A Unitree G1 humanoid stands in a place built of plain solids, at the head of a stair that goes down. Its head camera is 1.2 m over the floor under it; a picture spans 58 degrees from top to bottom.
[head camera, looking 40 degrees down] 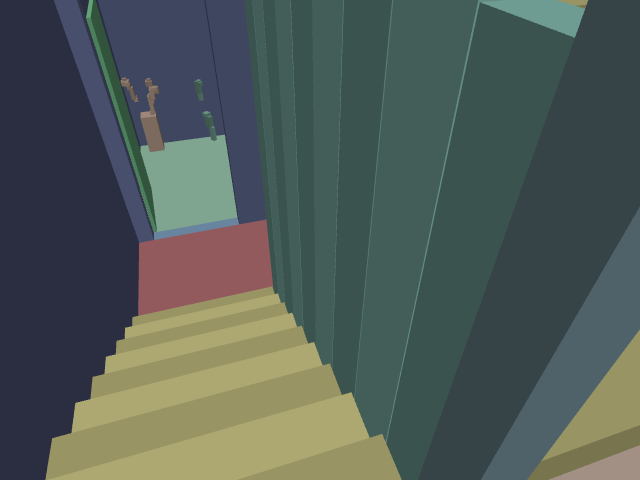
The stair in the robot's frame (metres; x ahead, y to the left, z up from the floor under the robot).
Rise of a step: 0.17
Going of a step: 0.26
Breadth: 1.17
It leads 17 degrees to the left of straight ahead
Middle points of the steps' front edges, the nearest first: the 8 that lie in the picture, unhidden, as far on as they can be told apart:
0.74 0.44 -0.34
0.99 0.51 -0.52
1.24 0.59 -0.69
1.49 0.67 -0.86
1.74 0.74 -1.04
1.98 0.82 -1.21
2.23 0.90 -1.38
2.48 0.98 -1.55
